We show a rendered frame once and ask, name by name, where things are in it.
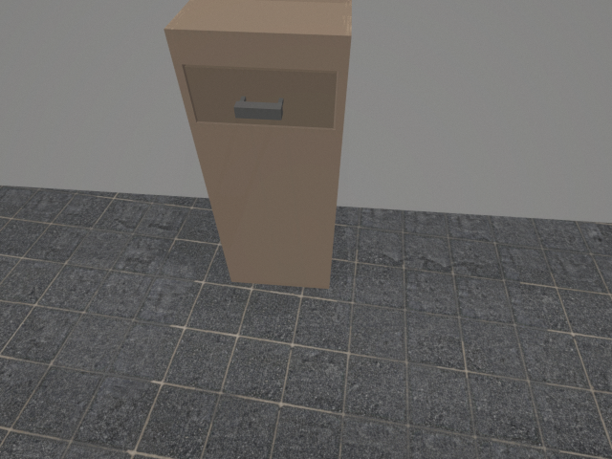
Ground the drawer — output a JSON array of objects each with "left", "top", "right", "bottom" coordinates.
[{"left": 185, "top": 65, "right": 337, "bottom": 128}]

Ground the handle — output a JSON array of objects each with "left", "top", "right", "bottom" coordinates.
[{"left": 234, "top": 97, "right": 284, "bottom": 120}]

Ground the cabinet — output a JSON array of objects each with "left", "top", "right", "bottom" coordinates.
[{"left": 164, "top": 0, "right": 352, "bottom": 289}]

